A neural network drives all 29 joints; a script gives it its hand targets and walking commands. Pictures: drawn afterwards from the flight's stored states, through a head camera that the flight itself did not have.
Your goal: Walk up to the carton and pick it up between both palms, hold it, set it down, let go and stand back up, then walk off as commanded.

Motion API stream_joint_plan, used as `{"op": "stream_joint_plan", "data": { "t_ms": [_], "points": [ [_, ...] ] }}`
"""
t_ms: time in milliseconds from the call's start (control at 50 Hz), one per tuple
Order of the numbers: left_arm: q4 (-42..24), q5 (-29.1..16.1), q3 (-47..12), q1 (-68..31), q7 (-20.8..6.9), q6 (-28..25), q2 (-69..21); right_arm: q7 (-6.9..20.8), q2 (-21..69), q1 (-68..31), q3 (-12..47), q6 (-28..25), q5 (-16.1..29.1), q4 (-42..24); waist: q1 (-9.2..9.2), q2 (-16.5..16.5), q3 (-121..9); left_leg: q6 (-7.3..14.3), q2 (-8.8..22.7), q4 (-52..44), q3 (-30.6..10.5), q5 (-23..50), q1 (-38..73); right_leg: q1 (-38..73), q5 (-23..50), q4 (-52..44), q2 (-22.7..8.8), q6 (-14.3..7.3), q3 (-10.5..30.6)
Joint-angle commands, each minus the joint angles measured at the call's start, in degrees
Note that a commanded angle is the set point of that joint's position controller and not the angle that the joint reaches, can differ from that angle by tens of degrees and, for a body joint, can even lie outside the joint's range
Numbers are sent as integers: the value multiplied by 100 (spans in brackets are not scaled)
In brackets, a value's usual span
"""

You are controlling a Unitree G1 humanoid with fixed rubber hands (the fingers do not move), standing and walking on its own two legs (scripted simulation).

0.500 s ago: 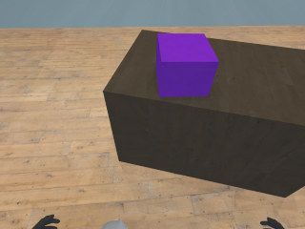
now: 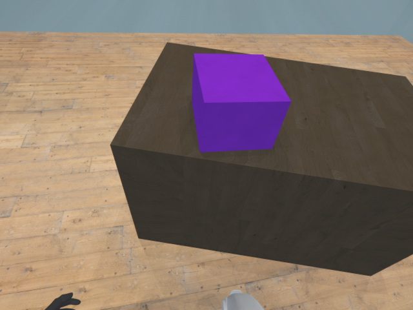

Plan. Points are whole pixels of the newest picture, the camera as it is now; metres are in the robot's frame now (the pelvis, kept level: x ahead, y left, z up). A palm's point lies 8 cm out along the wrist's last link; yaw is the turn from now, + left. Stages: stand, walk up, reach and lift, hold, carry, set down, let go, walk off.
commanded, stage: walk up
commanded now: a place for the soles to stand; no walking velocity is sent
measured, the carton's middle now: (232, 101) +0.71 -0.06 +0.01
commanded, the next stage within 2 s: none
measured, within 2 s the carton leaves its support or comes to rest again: neither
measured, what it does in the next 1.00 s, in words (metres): walks ahead: right foot, then left foot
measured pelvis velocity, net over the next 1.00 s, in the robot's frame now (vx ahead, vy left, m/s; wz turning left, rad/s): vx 0.18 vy -0.04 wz -0.07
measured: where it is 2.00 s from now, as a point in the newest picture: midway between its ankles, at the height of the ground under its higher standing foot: outside the picture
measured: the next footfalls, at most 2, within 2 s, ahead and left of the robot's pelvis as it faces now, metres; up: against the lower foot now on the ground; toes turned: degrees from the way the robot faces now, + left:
right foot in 0.12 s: +0.18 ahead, -0.16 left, +0.00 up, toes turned -1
left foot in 0.58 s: +0.24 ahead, +0.06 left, +0.00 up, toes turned -3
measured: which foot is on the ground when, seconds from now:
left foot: down 0.00-0.14, up 0.16-0.56, down 0.58-1.00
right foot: up 0.00-0.10, down 0.12-0.58, up 0.60-0.80, down 0.82-1.00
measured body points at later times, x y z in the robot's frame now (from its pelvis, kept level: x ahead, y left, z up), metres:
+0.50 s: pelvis +0.13 -0.05 +0.01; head +0.13 -0.05 +0.46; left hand +0.23 +0.26 -0.07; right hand +0.22 -0.39 -0.07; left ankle +0.19 +0.08 -0.69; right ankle +0.14 -0.15 -0.73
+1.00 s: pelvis +0.18 -0.04 -0.01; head +0.19 -0.03 +0.44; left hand +0.29 +0.27 -0.10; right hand +0.27 -0.37 -0.09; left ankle +0.23 +0.09 -0.73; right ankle +0.22 -0.16 -0.73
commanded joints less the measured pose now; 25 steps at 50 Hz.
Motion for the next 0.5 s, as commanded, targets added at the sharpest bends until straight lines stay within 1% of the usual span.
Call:
{"op": "stream_joint_plan", "data": {
  "t_ms": [0, 20, 40, 60, 80, 100, 120, 140, 160, 180, 200, 220, 240, 260, 280, 300, 320, 340, 360, 380, 400, 420, 440, 460, 480],
  "points": [
    [-19, 40, 601, 40, -99, -89, 901, -29, -1753, -318, -603, -101, -47, -535, -182, 1261, 179, 1003, 1591, -1971, -1184, -2169, -247, 173, 824, -606, -508, 439, -372],
    [-17, 6, 667, 196, -108, -83, 909, -6, -1774, -531, -601, -94, -61, -573, -28, 1648, 102, 824, 1404, -1897, -934, -2314, -691, 896, 995, -787, -478, 422, -480],
    [64, -20, 678, 621, -91, -90, 977, 15, -1798, -832, -585, -67, -73, -539, 173, 1518, -157, 779, 1486, -1634, -871, -2326, -760, 1366, 905, -1009, -521, 349, -397],
    [168, 9, 783, 737, -66, -118, 1166, 20, -1639, -726, -526, -34, -71, -585, 170, 1356, -199, 696, 1218, -1316, -719, -2554, -1046, 1948, 780, -963, -295, 356, -644],
    [227, 19, 742, 1022, -10, -147, 1151, 12, -1467, -831, -491, 21, -86, -615, 339, 1039, -135, 610, 1076, -576, -588, -2643, -1171, 2063, 621, -1327, -186, 313, -558],
    [420, 30, 869, 1479, 76, -195, 1329, -14, -1202, -510, -420, 76, -121, -512, 533, 26, -384, 498, 754, 630, -365, -2676, -1222, 2679, 127, -1532, 42, 384, -465],
    [395, 82, 914, 1539, 184, -248, 1670, 22, -717, -439, -217, 137, -96, -492, 549, -1062, -127, 313, 226, 2491, 53, -1931, -1796, 2725, -1528, -2528, -442, 227, 883],
    [174, 55, 967, 1260, 280, -334, 2112, 24, -604, -418, -121, 166, -6, -634, 454, -1638, 121, 12, -488, 3398, -361, -1672, -3135, 2442, -2834, -3893, -1543, -312, 4075],
    [-3, -8, 905, 912, 256, -358, 1969, -7, -1119, -338, -256, 220, 5, -452, 281, -555, 192, 30, -230, 3614, -891, -1358, -2938, 2264, -3143, -4142, -1815, -576, 4485],
    [21, -74, 881, 780, 302, -356, 1868, 10, -1366, -419, -330, 231, 49, -372, 136, 138, 384, -57, -77, 3611, -905, -770, -2755, 2025, -2472, -3950, -1584, -516, 3929],
    [127, -118, 837, 707, 322, -376, 1779, 20, -1295, -189, -325, 253, 68, -238, -46, 261, 279, -44, 151, 3336, -966, -474, -2481, 2044, -1805, -3678, -1436, -455, 3157],
    [134, -101, 786, 718, 333, -381, 1558, 21, -1225, -29, -324, 248, 44, -150, -17, 10, 37, -41, 148, 3012, -938, -358, -2436, 2491, -1092, -3490, -1179, -302, 2663],
    [226, -125, 746, 792, 334, -394, 1501, 55, -1204, -109, -354, 270, 28, -119, 43, -192, 98, -40, 206, 2863, -885, -113, -2111, 2194, -675, -3529, -1187, -298, 2358],
    [134, -122, 739, 773, 365, -398, 1395, 74, -1167, -123, -369, 303, -6, -216, 57, 88, 71, -83, 140, 2678, -940, -220, -2037, 2163, -686, -3551, -1214, -431, 2375],
    [185, -119, 735, 759, 371, -422, 1293, 87, -1111, -220, -385, 313, -25, -115, 81, -73, 94, -92, 166, 2539, -950, -113, -2195, 2312, -625, -3579, -1180, -321, 2194],
    [104, -113, 739, 814, 384, -410, 1346, 100, -1117, -354, -366, 315, -5, -220, 138, -103, 199, -144, 142, 2348, -896, -40, -2126, 2232, -640, -3635, -1125, -397, 2157],
    [127, -110, 729, 702, 360, -402, 1364, 119, -1067, -532, -347, 313, -16, -242, 95, -84, 190, -139, 142, 2130, -911, -80, -2002, 2014, -812, -3656, -1123, -606, 1855],
    [121, -95, 754, 544, 338, -371, 1520, 151, -1093, -610, -394, 299, -25, -229, 88, -299, 393, -170, 144, 1864, -776, -197, -1680, 1596, -969, -3679, -1142, -757, 1713],
    [117, -119, 745, 569, 330, -377, 1376, 166, -1074, -567, -357, 269, -40, -292, 89, -126, 522, -146, 201, 1638, -787, -147, -1956, 1766, -925, -3645, -1175, -806, 1686],
    [107, -100, 782, 572, 324, -383, 1464, 185, -1009, -655, -379, 273, -45, -354, 178, -139, 546, -189, 140, 1389, -724, -76, -1843, 1981, -685, -3613, -1135, -835, 1555],
    [95, -96, 745, 655, 328, -381, 1525, 198, -971, -719, -354, 270, -47, -315, 216, -190, 370, -165, 186, 1278, -713, -86, -1590, 1861, -542, -3554, -1232, -890, 1483],
    [161, -74, 730, 686, 338, -353, 1535, 191, -948, -800, -362, 264, -49, -369, 220, -418, 264, -167, 84, 1035, -700, -124, -1337, 1809, -637, -3513, -1092, -814, 1431],
    [107, -91, 696, 589, 345, -341, 1387, 160, -890, -901, -331, 247, -74, -360, 224, -300, 454, -131, 98, 790, -663, -106, -1458, 1908, 109, -3302, -1117, -857, 1324],
    [134, -79, 700, 679, 347, -316, 1360, 139, -905, -913, -337, 219, -67, -422, 327, -368, 178, -109, -34, 493, -571, -361, -1294, 2109, 446, -3140, -1017, -817, 1224],
    [89, -70, 670, 550, 336, -295, 1384, 130, -801, -738, -311, 181, -33, -347, 188, -355, -34, -75, -163, 387, -460, -228, -971, 2052, 1019, -2848, -1004, -766, 1038]
  ]
}}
